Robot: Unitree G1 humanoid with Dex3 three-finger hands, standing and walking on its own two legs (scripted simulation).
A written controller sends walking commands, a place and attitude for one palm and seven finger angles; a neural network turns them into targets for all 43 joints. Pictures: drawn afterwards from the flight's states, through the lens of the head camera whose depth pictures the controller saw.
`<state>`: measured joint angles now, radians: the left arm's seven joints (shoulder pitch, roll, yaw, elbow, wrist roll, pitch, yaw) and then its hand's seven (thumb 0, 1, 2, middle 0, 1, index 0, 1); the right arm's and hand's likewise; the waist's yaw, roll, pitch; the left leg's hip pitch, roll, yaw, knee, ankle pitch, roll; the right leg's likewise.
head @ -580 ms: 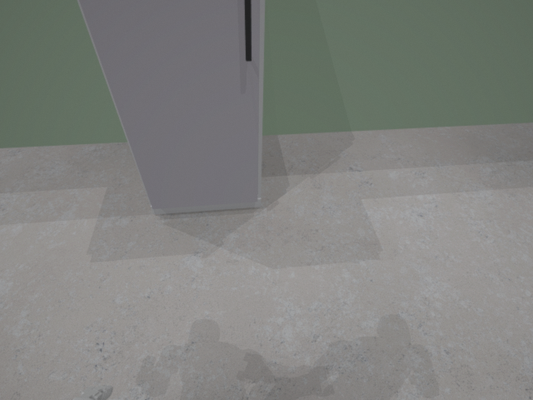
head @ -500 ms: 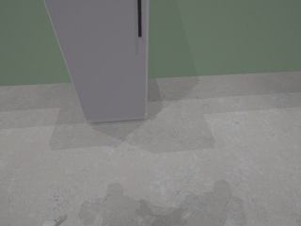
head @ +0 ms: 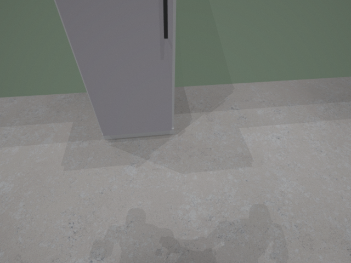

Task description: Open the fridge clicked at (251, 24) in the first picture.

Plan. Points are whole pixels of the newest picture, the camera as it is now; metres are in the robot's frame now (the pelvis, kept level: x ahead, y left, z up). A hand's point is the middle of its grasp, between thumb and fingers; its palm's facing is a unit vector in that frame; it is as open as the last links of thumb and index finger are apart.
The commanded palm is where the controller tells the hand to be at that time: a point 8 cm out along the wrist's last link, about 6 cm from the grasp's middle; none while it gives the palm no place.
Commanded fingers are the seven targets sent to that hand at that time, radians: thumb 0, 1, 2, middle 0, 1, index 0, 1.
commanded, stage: stand and wait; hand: right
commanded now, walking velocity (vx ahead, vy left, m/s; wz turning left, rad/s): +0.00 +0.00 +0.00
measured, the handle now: out of the picture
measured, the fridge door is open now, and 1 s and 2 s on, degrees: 0 0 0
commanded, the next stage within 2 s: look at it before walking up in 0.24 s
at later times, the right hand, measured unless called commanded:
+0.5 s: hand out of the picture +0.08 -0.24 -0.15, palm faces -0.03 +0.94 -0.33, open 7.4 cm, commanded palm none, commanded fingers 0.00 -0.90 -0.90 0.20 0.30 0.20 0.30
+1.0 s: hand out of the picture +0.08 -0.25 -0.15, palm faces -0.02 +0.94 -0.33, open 7.4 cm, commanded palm none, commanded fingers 0.00 -0.90 -0.90 0.20 0.30 0.20 0.30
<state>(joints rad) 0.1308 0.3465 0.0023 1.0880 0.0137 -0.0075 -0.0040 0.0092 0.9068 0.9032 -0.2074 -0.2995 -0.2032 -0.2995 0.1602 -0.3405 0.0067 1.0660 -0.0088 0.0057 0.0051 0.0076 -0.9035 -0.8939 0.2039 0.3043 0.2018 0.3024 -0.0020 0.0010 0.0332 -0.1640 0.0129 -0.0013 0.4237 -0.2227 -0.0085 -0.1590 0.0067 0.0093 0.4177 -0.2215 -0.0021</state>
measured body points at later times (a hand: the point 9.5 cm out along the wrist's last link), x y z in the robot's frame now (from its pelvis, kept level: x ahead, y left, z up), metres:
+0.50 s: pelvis +0.00 +0.00 +0.00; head +0.01 +0.00 +0.45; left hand +0.08 +0.30 -0.13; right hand +0.08 -0.29 -0.13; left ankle +0.01 +0.12 -0.74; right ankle +0.00 -0.12 -0.74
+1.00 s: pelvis +0.01 +0.00 +0.00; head +0.02 +0.00 +0.45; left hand +0.10 +0.30 -0.13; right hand +0.09 -0.30 -0.13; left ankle +0.01 +0.12 -0.74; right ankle +0.00 -0.12 -0.74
